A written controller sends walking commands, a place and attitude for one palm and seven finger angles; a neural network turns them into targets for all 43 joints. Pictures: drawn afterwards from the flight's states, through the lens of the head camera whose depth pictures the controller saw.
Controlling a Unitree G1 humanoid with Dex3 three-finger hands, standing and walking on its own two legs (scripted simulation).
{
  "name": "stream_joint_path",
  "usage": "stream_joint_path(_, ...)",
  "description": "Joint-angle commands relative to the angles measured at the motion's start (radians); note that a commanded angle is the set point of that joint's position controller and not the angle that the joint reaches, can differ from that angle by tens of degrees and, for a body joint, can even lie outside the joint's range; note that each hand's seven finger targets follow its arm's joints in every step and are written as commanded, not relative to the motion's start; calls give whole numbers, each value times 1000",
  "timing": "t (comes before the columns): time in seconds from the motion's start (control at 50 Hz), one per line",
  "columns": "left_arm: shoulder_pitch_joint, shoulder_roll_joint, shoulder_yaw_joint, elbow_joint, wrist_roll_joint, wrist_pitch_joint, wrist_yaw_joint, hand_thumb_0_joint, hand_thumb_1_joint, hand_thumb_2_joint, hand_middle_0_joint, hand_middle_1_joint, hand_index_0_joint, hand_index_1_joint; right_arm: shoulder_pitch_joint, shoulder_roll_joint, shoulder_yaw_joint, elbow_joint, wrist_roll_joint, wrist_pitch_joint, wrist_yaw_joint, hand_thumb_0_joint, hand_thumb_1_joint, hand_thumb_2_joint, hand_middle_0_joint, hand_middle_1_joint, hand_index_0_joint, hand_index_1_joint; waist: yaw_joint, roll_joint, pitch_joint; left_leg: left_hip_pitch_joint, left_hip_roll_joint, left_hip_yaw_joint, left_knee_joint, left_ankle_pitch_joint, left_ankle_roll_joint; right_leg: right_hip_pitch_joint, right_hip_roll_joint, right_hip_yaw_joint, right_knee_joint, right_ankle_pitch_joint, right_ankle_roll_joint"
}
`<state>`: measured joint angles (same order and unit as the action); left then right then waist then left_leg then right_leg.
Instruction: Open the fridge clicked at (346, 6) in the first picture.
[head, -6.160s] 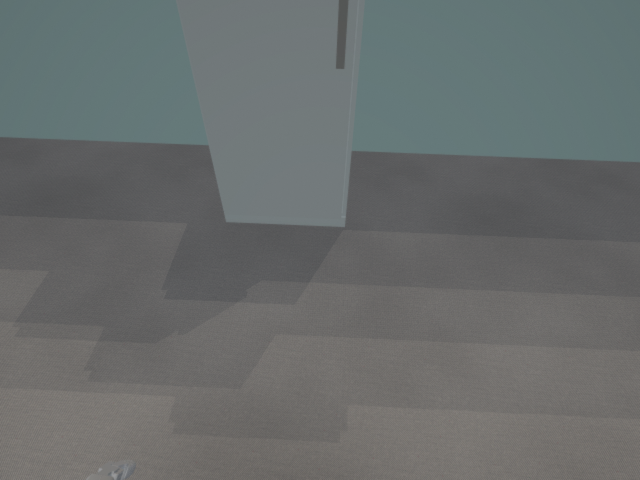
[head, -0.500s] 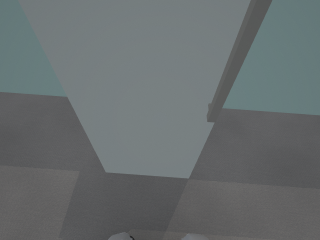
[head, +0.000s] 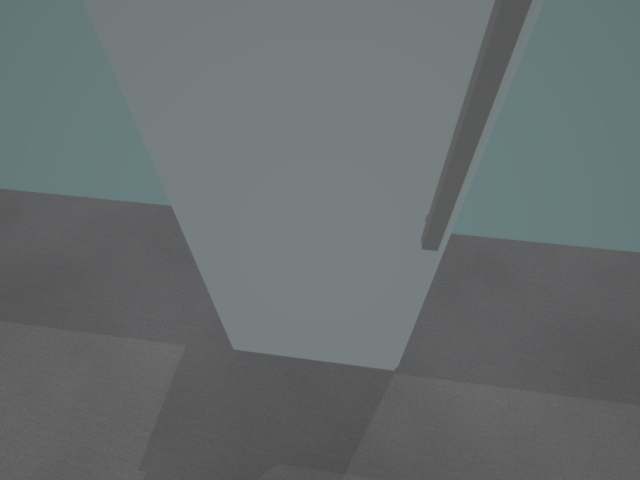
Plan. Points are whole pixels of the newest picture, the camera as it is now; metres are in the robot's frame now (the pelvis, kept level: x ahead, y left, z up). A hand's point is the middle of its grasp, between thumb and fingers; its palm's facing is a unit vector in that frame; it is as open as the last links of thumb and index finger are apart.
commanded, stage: come to a stop and stand still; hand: right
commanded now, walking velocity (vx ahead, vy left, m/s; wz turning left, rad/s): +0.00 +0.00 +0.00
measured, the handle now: (468, 112) +0.49 -0.14 +0.21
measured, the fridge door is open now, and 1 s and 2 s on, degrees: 0 0 0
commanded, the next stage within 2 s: look again from close up in 0.58 s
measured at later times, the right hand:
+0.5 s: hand out of the picture -0.02 -0.11 -0.18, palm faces +0.06 +0.98 -0.17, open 7.3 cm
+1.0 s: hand out of the picture -0.02 -0.18 -0.19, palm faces +0.03 +0.98 -0.18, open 7.4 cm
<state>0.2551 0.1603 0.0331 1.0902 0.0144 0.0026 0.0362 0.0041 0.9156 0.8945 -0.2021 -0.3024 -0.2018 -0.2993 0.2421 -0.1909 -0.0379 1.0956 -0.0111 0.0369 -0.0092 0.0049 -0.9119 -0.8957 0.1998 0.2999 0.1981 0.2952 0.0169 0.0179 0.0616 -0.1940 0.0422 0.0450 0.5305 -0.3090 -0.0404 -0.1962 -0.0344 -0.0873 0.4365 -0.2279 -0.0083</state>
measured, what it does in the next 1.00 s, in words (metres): steps on the spot: left foot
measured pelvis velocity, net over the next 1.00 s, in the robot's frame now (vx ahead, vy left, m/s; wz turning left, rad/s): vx -0.03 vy -0.01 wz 0.00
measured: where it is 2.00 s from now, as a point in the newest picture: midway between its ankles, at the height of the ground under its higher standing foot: outside the picture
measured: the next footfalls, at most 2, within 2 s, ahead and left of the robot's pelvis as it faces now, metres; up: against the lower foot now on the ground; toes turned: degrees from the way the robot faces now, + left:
left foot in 0.02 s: +0.01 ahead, +0.13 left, +0.00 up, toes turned +3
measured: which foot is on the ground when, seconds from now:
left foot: up 0.00-0.00, down 0.02-1.00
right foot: down 0.00-1.00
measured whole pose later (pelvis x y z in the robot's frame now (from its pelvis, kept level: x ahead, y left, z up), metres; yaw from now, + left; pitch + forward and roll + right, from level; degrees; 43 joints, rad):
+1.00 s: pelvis -0.03 -0.01 -0.01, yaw +0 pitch -2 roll +1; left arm 0.27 0.17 0.01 1.01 0.01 -0.01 0.02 0.01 0.94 0.89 -0.20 -0.30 -0.20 -0.30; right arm 0.32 -0.18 0.00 1.05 -0.03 0.00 -0.04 0.00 -0.91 -0.90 0.20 0.30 0.20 0.30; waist -0.01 0.02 -0.01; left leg -0.19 0.05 0.05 0.50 -0.26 -0.02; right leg -0.25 0.01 -0.06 0.52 -0.24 -0.04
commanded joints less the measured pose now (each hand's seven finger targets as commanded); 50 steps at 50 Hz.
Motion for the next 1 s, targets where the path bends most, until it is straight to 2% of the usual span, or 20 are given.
stream_joint_path(0.0, 45, 59, 7, -12, -13, -10, -4, 0, 900, 900, -200, -300, -200, -300, 62, -107, -2, 0, 0, -39, -23, 0, -900, -900, 200, 300, 200, 300, -6, 45, -47, 100, 169, -135, -224, 218, 74, -76, -69, 59, -12, 25, 16)
stream_joint_path(0.02, 37, 37, -1, -8, -10, -5, -12, 0, 900, 900, -200, -300, -200, -300, 50, -112, 3, -4, 1, -39, -24, 0, -900, -900, 200, 300, 200, 300, -4, 16, -33, 52, 185, -134, -222, 214, 92, -50, -47, 54, -25, 9, 25)
stream_joint_path(0.04, 32, 32, -7, 3, -1, 2, -8, 0, 900, 900, -200, -300, -200, -300, 52, -120, -1, 5, 1, -49, -25, 0, -900, -900, 200, 300, 200, 300, -9, 160, -22, 8, 165, -151, -243, 210, 101, -23, -37, 36, -8, -10, 32)
stream_joint_path(0.06, 42, 45, -5, 10, 1, 4, -7, 0, 900, 900, -200, -300, -200, -300, 45, -102, 5, 6, 3, -51, -26, 0, -900, -900, 200, 300, 200, 300, -7, 187, -5, -25, 165, -148, -266, 183, 106, -7, -43, 36, -5, -20, 32)
stream_joint_path(0.1, 78, 46, -7, 41, 2, 4, -8, 0, 900, 900, -200, -300, -200, -300, 23, -76, 13, 7, 5, -48, -27, 0, -900, -900, 200, 300, 200, 300, 6, 103, 33, -79, 126, -113, -260, 103, 93, 41, -57, 45, -36, 48, 30)
stream_joint_path(0.16, 93, 48, -12, 62, 0, -2, -6, 0, 900, 900, -200, -300, -200, -300, 43, -65, 15, 11, 9, -46, -28, 0, -900, -900, 200, 300, 200, 300, -6, 6, 44, -47, 82, -87, -236, 100, 71, 31, -76, 60, -69, 100, 26)
stream_joint_path(0.42, 111, 27, -10, 70, -2, 3, -2, 0, 900, 900, -200, -300, -200, -300, 103, -41, 16, 21, 6, -52, -32, 0, -900, -900, 200, 300, 200, 300, -8, 21, 60, -73, 79, -103, -278, 53, 73, 48, -73, 45, -57, 70, 30)
stream_joint_path(0.58, 103, 28, -11, 63, -4, -6, 2, 0, 900, 900, -200, -300, -200, -300, 131, -26, 16, 31, 5, -57, -33, 0, -900, -900, 200, 300, 200, 300, -10, -13, 34, -48, 72, -89, -247, 141, 70, 58, -80, 52, -63, 111, 26)
stream_joint_path(0.6, -35, 59, -13, -19, -8, -27, -9, 0, 900, 900, -200, -300, -200, -300, 224, -58, 15, 57, -14, -88, -69, 0, -900, -900, 200, 300, 200, 300, -69, 47, 59, -12, 157, -201, -213, 754, 0, -107, -66, 14, 205, 19, 50)
stream_joint_path(0.62, 0, 21, -18, -80, -8, -25, -7, 0, 900, 900, -200, -300, -200, -300, 216, -98, 8, 36, -15, -100, -70, 0, -900, -900, 200, 300, 200, 300, -16, 57, -7, 135, 209, -172, -128, 1226, 24, -149, -9, 23, 210, -114, 41)
stream_joint_path(0.64, 65, 2, -12, -84, -11, -33, -6, 0, 900, 900, -200, -300, -200, -300, 226, -92, 7, 8, -15, -99, -68, 0, -900, -900, 200, 300, 200, 300, -7, 103, -151, 219, 207, -136, -45, 1249, 77, -126, -13, 27, 176, -138, 11)
stream_joint_path(0.66, 85, 9, -9, -80, -14, -34, -3, 0, 900, 900, -200, -300, -200, -300, 201, -70, 13, -4, -10, -95, -65, 0, -900, -900, 200, 300, 200, 300, 0, 113, -217, 238, 172, -97, -11, 1140, 107, -70, 1, 32, 122, -74, 11)
stream_joint_path(0.68, 103, 22, -8, -66, -14, -32, -3, 0, 900, 900, -200, -300, -200, -300, 177, -65, 17, -15, -5, -93, -60, 0, -900, -900, 200, 300, 200, 300, 7, 137, -218, 187, 146, -89, -11, 929, 105, -18, -3, 41, 71, 5, 7)
stream_joint_path(0.7, 106, 39, -6, -61, -11, -31, -2, 0, 900, 900, -200, -300, -200, -300, 158, -46, 22, -26, -2, -87, -56, 0, -900, -900, 200, 300, 200, 300, 8, 91, -174, 105, 117, -89, -32, 684, 95, 15, -30, 65, 41, 75, -2)
stream_joint_path(0.72, 109, 53, -5, -65, -6, -34, -2, 0, 900, 900, -200, -300, -200, -300, 142, -30, 25, -34, -8, -75, -54, 0, -900, -900, 200, 300, 200, 300, 6, -4, -101, 24, 84, -71, -53, 446, 87, 18, -74, 86, 37, 180, -11)
stream_joint_path(0.74, 92, 70, -7, -65, -2, -33, -1, 0, 900, 900, -200, -300, -200, -300, 149, -22, 26, -39, -11, -68, -52, 0, -900, -900, 200, 300, 200, 300, -9, -54, -22, -27, 60, -72, -74, 293, 82, -25, -90, 110, 39, 227, -20)
stream_joint_path(0.76, 75, 70, -11, -72, -3, -31, -2, 0, 900, 900, -200, -300, -200, -300, 151, -29, 27, -39, -12, -59, -48, 0, -900, -900, 200, 300, 200, 300, -16, -101, 28, -46, 50, -70, -90, 166, 80, -66, -88, 129, 8, 183, -24)
stream_joint_path(0.78, 57, 72, -12, -84, -3, -26, -3, 0, 900, 900, -200, -300, -200, -300, 158, -30, 29, -37, -11, -55, -44, 0, -900, -900, 200, 300, 200, 300, -21, -105, 63, -69, 42, -77, -113, 74, 79, -97, -83, 144, -21, 85, -27)
stream_joint_path(0.88, 59, 109, -5, -117, 3, -22, -12, 0, 900, 900, -200, -300, -200, -300, 144, -45, 33, -64, -14, -46, -34, 0, -900, -900, 200, 300, 200, 300, -16, -63, 77, -72, 29, -65, -117, -23, 71, -155, -76, 190, -123, -193, -33)
stream_joint_path(0.98, 50, 138, -3, -131, 4, -27, -15, 0, 900, 900, -200, -300, -200, -300, 147, -61, 32, -85, -15, -45, -28, 0, -900, -900, 200, 300, 200, 300, -26, -56, 32, -27, 34, -44, -100, 23, 63, -160, -87, 213, -166, -218, -43)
